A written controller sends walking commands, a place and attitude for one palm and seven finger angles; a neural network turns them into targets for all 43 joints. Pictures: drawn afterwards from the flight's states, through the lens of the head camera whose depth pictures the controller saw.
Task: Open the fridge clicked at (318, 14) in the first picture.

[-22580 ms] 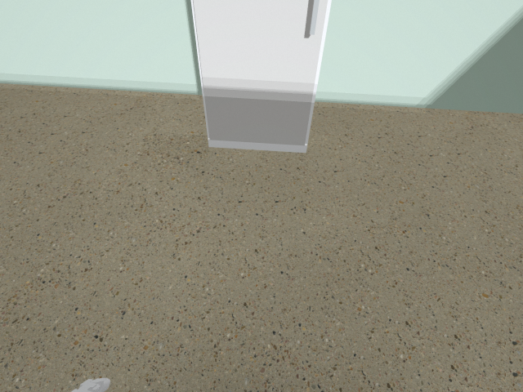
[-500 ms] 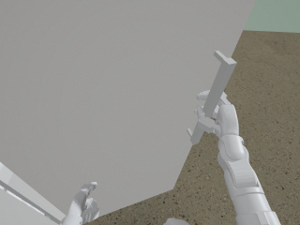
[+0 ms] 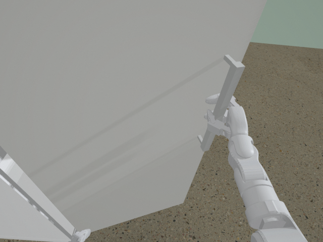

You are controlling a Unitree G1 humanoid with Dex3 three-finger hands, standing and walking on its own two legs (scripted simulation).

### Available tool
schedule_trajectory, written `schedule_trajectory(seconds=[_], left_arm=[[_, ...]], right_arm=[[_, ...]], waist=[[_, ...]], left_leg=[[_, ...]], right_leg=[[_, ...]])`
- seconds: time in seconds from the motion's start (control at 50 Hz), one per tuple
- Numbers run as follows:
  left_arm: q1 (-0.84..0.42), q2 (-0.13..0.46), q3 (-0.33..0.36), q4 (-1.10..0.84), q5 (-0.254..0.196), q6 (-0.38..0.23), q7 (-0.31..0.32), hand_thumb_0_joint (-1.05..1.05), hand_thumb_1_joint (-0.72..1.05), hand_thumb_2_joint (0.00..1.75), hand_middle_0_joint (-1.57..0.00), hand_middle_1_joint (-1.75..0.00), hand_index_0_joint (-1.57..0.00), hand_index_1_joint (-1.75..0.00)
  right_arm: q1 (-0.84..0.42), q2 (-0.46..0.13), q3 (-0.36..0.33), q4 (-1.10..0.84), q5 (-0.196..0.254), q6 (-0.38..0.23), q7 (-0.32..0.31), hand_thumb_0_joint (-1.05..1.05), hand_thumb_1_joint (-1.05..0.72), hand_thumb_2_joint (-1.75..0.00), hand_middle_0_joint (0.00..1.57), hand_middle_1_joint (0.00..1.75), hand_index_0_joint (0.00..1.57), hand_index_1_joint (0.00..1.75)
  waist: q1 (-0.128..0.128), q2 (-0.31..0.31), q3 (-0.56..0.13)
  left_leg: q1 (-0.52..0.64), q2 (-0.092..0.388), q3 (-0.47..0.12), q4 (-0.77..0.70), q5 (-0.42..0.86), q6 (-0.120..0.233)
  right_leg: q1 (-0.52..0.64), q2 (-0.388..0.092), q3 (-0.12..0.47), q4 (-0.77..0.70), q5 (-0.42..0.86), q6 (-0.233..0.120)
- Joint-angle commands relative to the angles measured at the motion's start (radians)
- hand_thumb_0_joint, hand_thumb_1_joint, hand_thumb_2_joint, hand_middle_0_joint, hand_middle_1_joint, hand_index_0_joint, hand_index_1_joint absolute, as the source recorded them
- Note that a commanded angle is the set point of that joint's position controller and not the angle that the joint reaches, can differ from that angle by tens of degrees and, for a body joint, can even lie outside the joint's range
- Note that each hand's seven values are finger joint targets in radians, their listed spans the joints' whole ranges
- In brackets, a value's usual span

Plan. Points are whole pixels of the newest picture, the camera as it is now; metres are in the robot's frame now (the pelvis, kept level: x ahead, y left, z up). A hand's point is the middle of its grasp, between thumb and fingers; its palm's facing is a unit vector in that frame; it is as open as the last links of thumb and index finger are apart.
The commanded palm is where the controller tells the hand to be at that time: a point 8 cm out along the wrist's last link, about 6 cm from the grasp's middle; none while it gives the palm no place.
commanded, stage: loosen the grip on the handle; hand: right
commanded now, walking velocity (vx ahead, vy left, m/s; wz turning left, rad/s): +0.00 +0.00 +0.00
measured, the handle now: (214, 110) +0.43 -0.11 +0.12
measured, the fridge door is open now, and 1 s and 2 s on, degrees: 69 68 68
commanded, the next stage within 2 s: slip the hand off the handle in 0.68 s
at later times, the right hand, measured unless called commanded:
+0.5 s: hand (215, 122) +0.40 -0.11 +0.11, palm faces -0.02 +0.98 -0.19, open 12.8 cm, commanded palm +0.38 -0.16 +0.12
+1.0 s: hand (240, 118) +0.41 -0.18 +0.12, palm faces +0.02 +0.98 -0.18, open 14.5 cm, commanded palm +0.39 -0.22 +0.12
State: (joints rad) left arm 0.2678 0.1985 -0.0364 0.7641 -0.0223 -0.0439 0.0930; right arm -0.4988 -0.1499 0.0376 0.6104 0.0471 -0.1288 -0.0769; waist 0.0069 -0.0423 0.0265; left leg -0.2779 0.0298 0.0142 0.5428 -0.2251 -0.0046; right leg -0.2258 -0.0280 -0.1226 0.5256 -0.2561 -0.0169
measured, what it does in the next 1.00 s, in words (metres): stands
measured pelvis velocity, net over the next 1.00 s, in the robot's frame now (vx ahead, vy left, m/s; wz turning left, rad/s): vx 0.02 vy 0.01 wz -0.03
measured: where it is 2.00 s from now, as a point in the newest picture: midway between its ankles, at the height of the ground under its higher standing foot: outside the picture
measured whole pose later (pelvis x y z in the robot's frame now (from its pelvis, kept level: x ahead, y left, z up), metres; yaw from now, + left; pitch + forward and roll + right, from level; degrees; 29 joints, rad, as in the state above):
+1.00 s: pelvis +0.02 +0.01 +0.00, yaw -2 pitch +4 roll +0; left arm 0.27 0.25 -0.02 0.66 -0.04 -0.14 0.03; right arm -0.49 -0.32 -0.15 0.66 0.09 -0.22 0.15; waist 0.02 -0.01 -0.05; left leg -0.39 0.03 0.04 0.58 -0.26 0.00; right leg -0.35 -0.03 -0.09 0.57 -0.29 -0.01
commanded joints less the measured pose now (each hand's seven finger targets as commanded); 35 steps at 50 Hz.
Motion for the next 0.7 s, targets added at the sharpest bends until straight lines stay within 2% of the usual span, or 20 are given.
schedule_trajectory(seconds=[0.0, 0.04, 0.06, 0.08, 0.1, 0.12, 0.14, 0.16, 0.18, 0.22, 0.26, 0.32, 0.38, 0.4, 0.46, 0.48, 0.5, 0.52, 0.58, 0.68], left_arm=[[-0.115, 0.133, 0.042, -0.140, 0.001, -0.069, 0.013, 0.00, 0.90, 0.90, -0.20, -0.30, -0.20, -0.30], [-0.115, 0.127, 0.041, -0.145, 0.004, -0.068, 0.011, 0.00, 0.90, 0.90, -0.20, -0.30, -0.20, -0.30], [-0.107, 0.134, 0.046, -0.142, 0.004, -0.065, 0.012, 0.00, 0.90, 0.90, -0.20, -0.30, -0.20, -0.30], [-0.040, 0.183, 0.147, -0.179, 0.036, -0.095, -0.007, 0.00, 0.90, 0.90, -0.20, -0.30, -0.20, -0.30], [-0.128, 0.246, 0.174, -0.121, 0.026, -0.113, -0.048, 0.00, 0.90, 0.90, -0.20, -0.30, -0.20, -0.30], [0.020, 0.192, 0.122, -0.166, 0.002, -0.143, -0.063, 0.00, 0.90, 0.90, -0.20, -0.30, -0.20, -0.30], [0.027, 0.185, 0.115, -0.146, 0.004, -0.146, -0.073, 0.00, 0.90, 0.90, -0.20, -0.30, -0.20, -0.30], [0.003, 0.208, 0.102, -0.165, 0.009, -0.141, -0.087, 0.00, 0.90, 0.90, -0.20, -0.30, -0.20, -0.30], [-0.033, 0.200, 0.096, -0.192, 0.011, -0.145, -0.096, 0.00, 0.90, 0.90, -0.20, -0.30, -0.20, -0.30], [-0.031, 0.187, 0.096, -0.220, 0.009, -0.150, -0.112, 0.00, 0.90, 0.90, -0.20, -0.30, -0.20, -0.30], [-0.028, 0.188, 0.098, -0.236, -0.001, -0.146, -0.120, 0.00, 0.90, 0.90, -0.20, -0.30, -0.20, -0.30], [-0.059, 0.192, 0.088, -0.260, -0.020, -0.143, -0.107, 0.00, 0.90, 0.90, -0.20, -0.30, -0.20, -0.30], [-0.073, 0.192, 0.081, -0.266, -0.033, -0.155, -0.086, 0.00, 0.90, 0.90, -0.20, -0.30, -0.20, -0.30], [-0.072, 0.201, 0.083, -0.255, -0.031, -0.151, -0.077, 0.00, 0.90, 0.90, -0.20, -0.30, -0.20, -0.30], [-0.078, 0.195, 0.076, -0.252, -0.034, -0.159, -0.066, 0.00, 0.90, 0.90, -0.20, -0.30, -0.20, -0.30], [-0.069, 0.206, 0.073, -0.225, -0.035, -0.156, -0.055, 0.00, 0.90, 0.90, -0.20, -0.30, -0.20, -0.30], [-0.068, 0.205, 0.074, -0.212, -0.028, -0.149, -0.050, 0.00, 0.90, 0.90, -0.20, -0.30, -0.20, -0.30], [-0.070, 0.195, 0.073, -0.217, -0.029, -0.155, -0.053, 0.00, 0.90, 0.90, -0.20, -0.30, -0.20, -0.30], [-0.053, 0.190, 0.077, -0.212, -0.023, -0.171, -0.058, 0.00, 0.90, 0.90, -0.20, -0.30, -0.20, -0.30], [-0.025, 0.194, 0.082, -0.206, -0.023, -0.173, -0.073, 0.00, 0.90, 0.90, -0.20, -0.30, -0.20, -0.30]], right_arm=[[-0.485, -0.080, -0.021, -0.188, -0.014, -0.079, 0.003, 0.00, -0.90, -0.90, 0.45, 1.40, 0.45, 1.40], [-0.440, -0.071, -0.021, -0.175, -0.015, -0.085, 0.003, 0.00, -0.90, -0.90, 0.45, 1.40, 0.45, 1.40], [-0.414, -0.104, -0.054, -0.163, -0.015, -0.085, 0.000, 0.00, -0.90, -0.90, 0.45, 1.40, 0.45, 1.40], [-0.936, -0.630, -0.417, -0.336, -0.137, -0.098, 0.005, 0.00, -0.90, -0.90, 0.45, 1.40, 0.45, 1.40], [-0.972, -0.637, -0.465, -0.186, -0.113, 0.003, 0.073, 0.00, -0.78, -0.84, 0.45, 1.40, 0.45, 1.40], [-0.656, -0.245, -0.207, -0.051, -0.073, 0.022, 0.124, 0.00, -0.66, -0.78, 0.45, 1.40, 0.45, 1.40], [-0.431, -0.178, -0.275, 0.047, -0.012, 0.022, 0.149, 0.00, -0.54, -0.73, 0.45, 1.40, 0.45, 1.40], [-0.417, -0.243, -0.337, -0.038, 0.052, -0.005, 0.148, 0.00, -0.42, -0.67, 0.45, 1.40, 0.45, 1.40], [-0.422, -0.218, -0.299, -0.094, 0.065, -0.035, 0.145, 0.00, -0.30, -0.61, 0.45, 1.40, 0.45, 1.40], [-0.406, -0.149, -0.204, -0.152, 0.026, -0.103, 0.126, 0.00, -0.05, -0.49, 0.45, 1.40, 0.45, 1.40], [-0.339, -0.165, -0.171, -0.145, -0.023, -0.139, 0.106, 0.00, 0.19, -0.37, 0.45, 1.40, 0.45, 1.40], [-0.374, -0.206, -0.145, -0.156, -0.044, -0.152, 0.097, 0.00, 0.55, -0.20, 0.42, 1.37, 0.42, 1.37], [-0.374, -0.225, -0.133, -0.163, -0.022, -0.136, 0.109, 0.00, 0.55, -0.20, 0.38, 1.32, 0.38, 1.32], [-0.400, -0.261, -0.165, -0.165, -0.015, -0.132, 0.108, 0.00, 0.55, -0.20, 0.37, 1.30, 0.37, 1.30], [-0.401, -0.270, -0.167, -0.227, 0.025, -0.125, 0.128, 0.00, 0.55, -0.20, 0.33, 1.25, 0.33, 1.25], [-0.500, -0.371, -0.228, -0.195, 0.020, -0.131, 0.123, 0.00, 0.55, -0.20, 0.32, 1.23, 0.32, 1.23], [-0.527, -0.369, -0.234, -0.201, 0.021, -0.140, 0.117, 0.00, 0.55, -0.20, 0.30, 1.22, 0.30, 1.22], [-0.540, -0.321, -0.190, -0.221, 0.025, -0.150, 0.123, 0.00, 0.55, -0.20, 0.29, 1.20, 0.29, 1.20], [-0.457, -0.270, -0.169, -0.229, 0.046, -0.179, 0.147, 0.00, 0.55, -0.20, 0.25, 1.15, 0.25, 1.15], [-0.362, -0.209, -0.129, -0.197, 0.043, -0.161, 0.170, 0.00, 0.55, -0.20, 0.25, 1.15, 0.25, 1.15]], waist=[[-0.002, 0.016, -0.211], [-0.012, 0.057, -0.226], [-0.014, 0.097, -0.230], [-0.052, 0.397, -0.134], [0.033, -0.028, -0.439], [0.028, 0.103, -0.542], [0.005, 0.119, -0.454], [-0.018, 0.060, -0.433], [-0.017, 0.045, -0.415], [0.003, 0.057, -0.357], [0.003, 0.096, -0.308], [0.011, 0.097, -0.247], [0.009, 0.131, -0.232], [0.015, 0.120, -0.235], [0.007, 0.129, -0.290], [0.028, 0.141, -0.267], [0.029, 0.085, -0.266], [0.035, 0.067, -0.303], [0.018, 0.058, -0.400], [0.021, 0.089, -0.380]], left_leg=[[0.005, 0.044, -0.071, -0.098, -0.075, 0.016], [0.044, 0.041, -0.061, -0.081, 0.004, 0.007], [0.057, 0.048, -0.075, -0.094, 0.028, 0.007], [0.044, 0.039, -0.116, -0.158, 0.189, 0.016], [0.127, 0.004, -0.006, 0.007, 0.402, 0.087], [0.064, -0.013, 0.043, 0.032, 0.368, 0.064], [-0.026, -0.028, 0.048, 0.006, 0.315, 0.041], [-0.014, -0.025, 0.033, -0.021, 0.267, 0.035], [0.009, -0.023, 0.018, -0.036, 0.223, 0.037], [0.005, -0.023, 0.014, -0.046, 0.187, 0.037], [-0.023, -0.022, 0.003, -0.056, 0.092, 0.036], [-0.036, -0.009, -0.032, -0.096, -0.055, 0.033], [-0.024, -0.002, -0.066, -0.143, -0.146, 0.027], [-0.007, 0.003, -0.070, -0.150, -0.137, 0.025], [0.058, 0.008, -0.093, -0.158, -0.072, 0.020], [0.041, 0.009, -0.102, -0.164, -0.085, 0.014], [0.043, 0.010, -0.098, -0.156, -0.065, 0.013], [0.047, 0.009, -0.096, -0.148, -0.024, 0.014], [0.095, -0.001, -0.064, -0.095, 0.152, 0.020], [0.060, -0.007, -0.023, -0.052, 0.295, 0.017]], right_leg=[[0.073, -0.127, 0.162, -0.167, 0.020, -0.042], [0.065, -0.143, 0.167, -0.163, 0.094, -0.046], [0.062, -0.134, 0.154, -0.149, 0.110, -0.041], [0.060, -0.156, 0.089, -0.063, 0.129, -0.058], [0.045, -0.029, 0.084, -0.135, 0.422, 0.010], [0.155, -0.019, 0.096, -0.066, 0.595, 0.074], [0.164, -0.030, 0.097, -0.035, 0.566, 0.080], [0.160, -0.021, 0.086, -0.047, 0.444, 0.070], [0.130, -0.008, 0.070, -0.058, 0.310, 0.047], [0.066, -0.011, 0.063, -0.062, 0.215, 0.022], [-0.001, -0.010, 0.054, -0.065, 0.096, 0.005], [-0.065, 0.002, 0.033, -0.074, -0.047, -0.011], [-0.086, 0.013, 0.022, -0.073, -0.094, -0.022], [-0.084, 0.017, 0.025, -0.074, -0.083, -0.022], [-0.078, 0.024, 0.025, -0.067, -0.023, -0.024], [-0.097, 0.024, 0.030, -0.059, -0.032, -0.026], [-0.087, 0.027, 0.036, -0.061, -0.022, -0.024], [-0.065, 0.025, 0.036, -0.055, 0.005, -0.026], [-0.025, 0.030, 0.044, -0.039, 0.106, -0.022], [-0.019, 0.028, 0.051, -0.019, 0.203, -0.018]])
